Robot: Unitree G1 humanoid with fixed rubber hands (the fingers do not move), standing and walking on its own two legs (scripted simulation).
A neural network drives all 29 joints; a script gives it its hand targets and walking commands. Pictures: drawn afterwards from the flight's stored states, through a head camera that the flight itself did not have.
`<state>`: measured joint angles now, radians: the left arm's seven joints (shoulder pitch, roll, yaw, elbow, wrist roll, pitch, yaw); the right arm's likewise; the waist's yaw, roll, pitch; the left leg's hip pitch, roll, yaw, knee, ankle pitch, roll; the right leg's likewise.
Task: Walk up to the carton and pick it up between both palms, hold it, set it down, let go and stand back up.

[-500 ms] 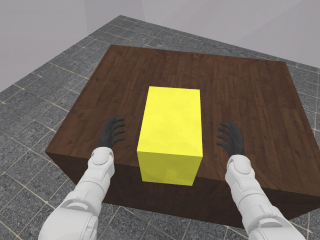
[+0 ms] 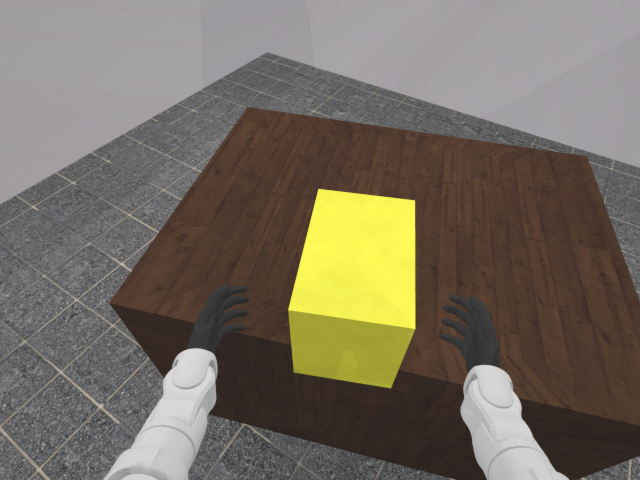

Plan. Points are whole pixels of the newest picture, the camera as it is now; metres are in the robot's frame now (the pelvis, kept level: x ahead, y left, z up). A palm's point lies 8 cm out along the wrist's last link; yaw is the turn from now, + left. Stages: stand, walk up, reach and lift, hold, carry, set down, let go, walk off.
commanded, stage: set down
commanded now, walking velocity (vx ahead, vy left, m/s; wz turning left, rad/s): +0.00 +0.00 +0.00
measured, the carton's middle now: (354, 286) +0.44 -0.07 -0.07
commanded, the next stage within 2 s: let go in 1.92 s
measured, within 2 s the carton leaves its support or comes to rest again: neither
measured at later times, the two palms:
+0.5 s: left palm (197, 387) +0.28 +0.16 -0.03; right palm (501, 410) +0.22 -0.22 -0.03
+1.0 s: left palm (159, 444) +0.22 +0.20 -0.05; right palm (495, 444) +0.19 -0.20 -0.04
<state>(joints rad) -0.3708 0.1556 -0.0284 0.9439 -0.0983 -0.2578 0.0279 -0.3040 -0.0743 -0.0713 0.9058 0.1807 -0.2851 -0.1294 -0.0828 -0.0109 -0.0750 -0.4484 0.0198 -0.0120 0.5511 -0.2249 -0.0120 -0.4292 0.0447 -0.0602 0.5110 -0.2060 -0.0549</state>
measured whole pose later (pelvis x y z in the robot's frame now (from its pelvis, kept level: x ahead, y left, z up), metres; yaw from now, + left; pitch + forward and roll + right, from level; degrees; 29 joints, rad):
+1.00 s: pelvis +0.02 +0.01 +0.00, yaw -1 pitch -2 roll +0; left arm 0.15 0.26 -0.18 0.64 -0.19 -0.39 0.06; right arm 0.12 -0.08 -0.06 0.78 0.13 -0.47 -0.01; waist -0.04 -0.04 0.02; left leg -0.24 0.00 0.01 0.54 -0.28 0.01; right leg -0.23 0.03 -0.02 0.52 -0.26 -0.03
